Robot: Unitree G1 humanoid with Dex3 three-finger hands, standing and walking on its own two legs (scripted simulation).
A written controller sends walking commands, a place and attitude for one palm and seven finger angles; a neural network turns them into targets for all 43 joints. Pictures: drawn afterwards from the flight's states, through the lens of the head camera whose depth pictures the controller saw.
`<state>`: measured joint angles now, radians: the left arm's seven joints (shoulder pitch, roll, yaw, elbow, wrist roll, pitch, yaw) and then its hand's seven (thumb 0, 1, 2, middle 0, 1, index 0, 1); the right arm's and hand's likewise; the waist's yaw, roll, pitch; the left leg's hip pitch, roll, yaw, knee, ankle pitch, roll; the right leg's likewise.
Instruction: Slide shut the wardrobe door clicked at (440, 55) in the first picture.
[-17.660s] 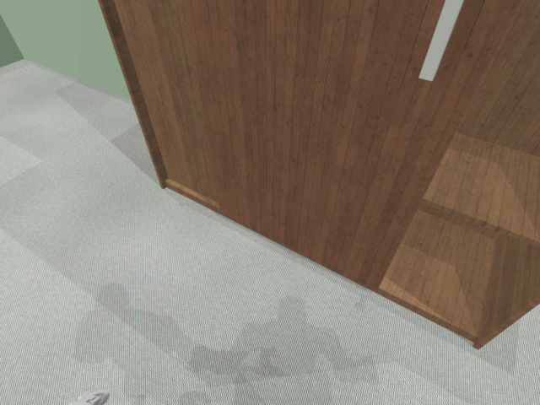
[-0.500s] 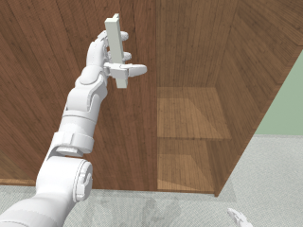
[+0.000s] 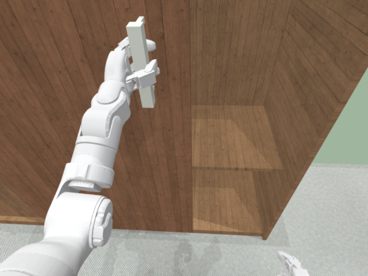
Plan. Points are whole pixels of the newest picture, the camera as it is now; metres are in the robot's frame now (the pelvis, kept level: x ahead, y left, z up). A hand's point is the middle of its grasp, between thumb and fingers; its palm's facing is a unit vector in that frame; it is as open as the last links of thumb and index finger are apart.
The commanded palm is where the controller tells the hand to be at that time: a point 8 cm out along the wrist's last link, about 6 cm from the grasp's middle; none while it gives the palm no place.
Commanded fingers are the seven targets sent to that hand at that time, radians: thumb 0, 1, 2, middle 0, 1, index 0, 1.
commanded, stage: grip the handle and tug to test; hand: left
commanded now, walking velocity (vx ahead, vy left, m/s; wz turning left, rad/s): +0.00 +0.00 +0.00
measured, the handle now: (145, 64) +0.48 +0.11 +0.25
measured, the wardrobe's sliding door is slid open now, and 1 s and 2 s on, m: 0.38 0.38 0.36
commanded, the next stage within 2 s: tug the door sideways, standing still in 0.64 s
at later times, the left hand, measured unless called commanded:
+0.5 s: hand (151, 74) +0.43 +0.09 +0.26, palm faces +0.04 -1.00 -0.03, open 6.2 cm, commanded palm +0.39 +0.12 +0.25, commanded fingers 0.00 0.90 0.90 -0.45 -1.40 -0.45 -1.40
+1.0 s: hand (150, 74) +0.43 +0.09 +0.26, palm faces +0.02 -1.00 -0.01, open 6.2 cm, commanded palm +0.41 +0.11 +0.25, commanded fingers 0.00 0.90 0.90 -0.45 -1.40 -0.45 -1.40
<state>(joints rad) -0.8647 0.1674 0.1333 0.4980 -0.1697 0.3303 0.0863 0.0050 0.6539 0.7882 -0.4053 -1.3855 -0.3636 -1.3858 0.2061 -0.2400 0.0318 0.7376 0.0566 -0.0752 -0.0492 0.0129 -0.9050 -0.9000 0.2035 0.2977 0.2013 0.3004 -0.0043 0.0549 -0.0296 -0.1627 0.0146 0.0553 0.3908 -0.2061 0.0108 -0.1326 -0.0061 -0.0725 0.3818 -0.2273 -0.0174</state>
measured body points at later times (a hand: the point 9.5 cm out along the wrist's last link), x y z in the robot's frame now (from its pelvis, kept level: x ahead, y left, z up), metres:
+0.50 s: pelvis +0.01 +0.00 +0.00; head +0.00 -0.03 +0.45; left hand +0.42 +0.14 +0.26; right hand +0.17 -0.23 -0.11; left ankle +0.00 +0.11 -0.74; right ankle -0.01 -0.11 -0.74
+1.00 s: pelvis +0.04 -0.01 +0.00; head +0.02 -0.03 +0.45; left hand +0.42 +0.14 +0.26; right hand +0.25 -0.23 -0.09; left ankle +0.00 +0.11 -0.74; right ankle -0.01 -0.11 -0.74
